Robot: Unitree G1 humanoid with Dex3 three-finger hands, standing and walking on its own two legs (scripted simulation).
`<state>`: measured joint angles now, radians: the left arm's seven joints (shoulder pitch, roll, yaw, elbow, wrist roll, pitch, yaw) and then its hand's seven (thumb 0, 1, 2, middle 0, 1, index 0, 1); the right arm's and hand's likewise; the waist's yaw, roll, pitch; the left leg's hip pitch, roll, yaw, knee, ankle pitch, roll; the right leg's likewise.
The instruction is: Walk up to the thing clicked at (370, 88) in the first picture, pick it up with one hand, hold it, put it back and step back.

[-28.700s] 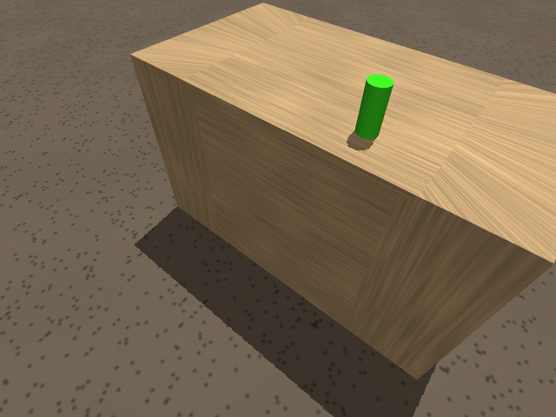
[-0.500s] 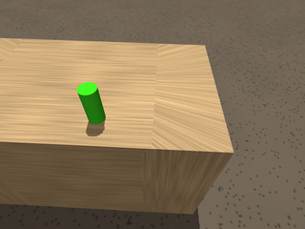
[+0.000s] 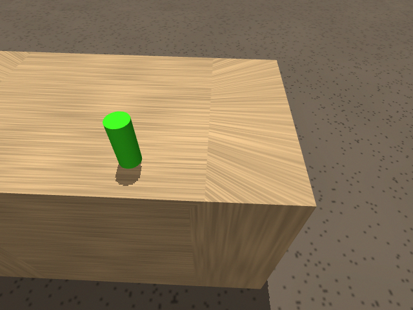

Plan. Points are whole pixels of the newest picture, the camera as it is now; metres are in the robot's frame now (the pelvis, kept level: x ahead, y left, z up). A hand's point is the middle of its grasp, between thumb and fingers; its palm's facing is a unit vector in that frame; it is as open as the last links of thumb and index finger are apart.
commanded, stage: stand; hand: left
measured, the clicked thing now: (124, 141) +0.48 +0.22 +0.04
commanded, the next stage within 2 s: step back in 0.88 s
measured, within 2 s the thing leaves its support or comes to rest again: neither
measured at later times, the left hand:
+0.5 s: hand out of the picture +0.07 +0.26 -0.16, palm faces -0.03 -0.94 -0.34, open 7.4 cm
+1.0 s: hand out of the picture +0.08 +0.27 -0.16, palm faces +0.01 -0.93 -0.37, open 7.4 cm
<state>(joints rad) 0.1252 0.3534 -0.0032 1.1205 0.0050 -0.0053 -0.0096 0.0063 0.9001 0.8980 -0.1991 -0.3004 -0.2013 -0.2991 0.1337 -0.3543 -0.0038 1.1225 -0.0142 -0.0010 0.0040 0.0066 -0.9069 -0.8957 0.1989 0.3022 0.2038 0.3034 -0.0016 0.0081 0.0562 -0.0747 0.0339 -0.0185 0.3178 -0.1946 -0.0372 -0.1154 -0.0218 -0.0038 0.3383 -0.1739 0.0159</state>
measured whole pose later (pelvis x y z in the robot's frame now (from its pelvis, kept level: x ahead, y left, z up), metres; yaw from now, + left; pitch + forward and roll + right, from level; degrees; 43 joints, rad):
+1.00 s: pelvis -0.01 +0.00 -0.01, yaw +0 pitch -2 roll +0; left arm 0.09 0.37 0.04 1.06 -0.01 0.01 0.00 0.01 0.90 0.90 -0.20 -0.30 -0.20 -0.30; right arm 0.08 -0.37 -0.02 1.07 0.01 0.02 0.01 0.01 -0.91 -0.90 0.20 0.30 0.20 0.30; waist 0.00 0.00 0.12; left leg -0.16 0.03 -0.02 0.44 -0.24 -0.03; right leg -0.20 -0.03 0.00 0.45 -0.22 0.02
